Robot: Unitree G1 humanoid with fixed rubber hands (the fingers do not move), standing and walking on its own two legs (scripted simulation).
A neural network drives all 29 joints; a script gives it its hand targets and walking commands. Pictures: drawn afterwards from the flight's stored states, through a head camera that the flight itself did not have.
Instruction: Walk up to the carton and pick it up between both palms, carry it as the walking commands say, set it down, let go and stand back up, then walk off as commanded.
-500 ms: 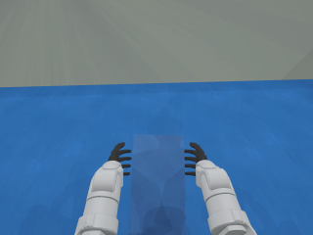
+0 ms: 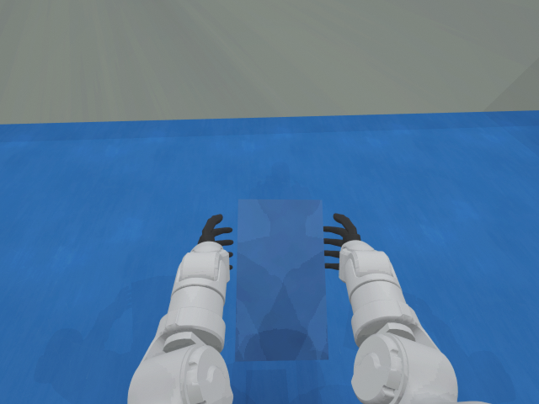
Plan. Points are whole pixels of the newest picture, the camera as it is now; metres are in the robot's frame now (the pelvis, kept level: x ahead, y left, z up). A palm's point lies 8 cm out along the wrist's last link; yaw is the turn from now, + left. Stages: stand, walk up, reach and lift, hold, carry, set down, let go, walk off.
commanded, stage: set down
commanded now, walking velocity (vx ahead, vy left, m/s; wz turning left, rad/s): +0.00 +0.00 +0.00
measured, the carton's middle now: (276, 276) +0.37 +0.00 -0.05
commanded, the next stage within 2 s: none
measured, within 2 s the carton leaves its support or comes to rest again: neither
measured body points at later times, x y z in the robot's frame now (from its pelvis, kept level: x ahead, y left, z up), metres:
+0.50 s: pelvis +0.01 -0.04 -0.02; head +0.12 -0.03 +0.41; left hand +0.37 +0.12 -0.06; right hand +0.39 -0.11 -0.06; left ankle +0.11 +0.11 -0.71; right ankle +0.08 -0.13 -0.71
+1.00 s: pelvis +0.03 -0.03 -0.08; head +0.19 -0.02 +0.33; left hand +0.40 +0.11 -0.15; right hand +0.41 -0.11 -0.15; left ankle +0.11 +0.11 -0.71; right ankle +0.08 -0.13 -0.71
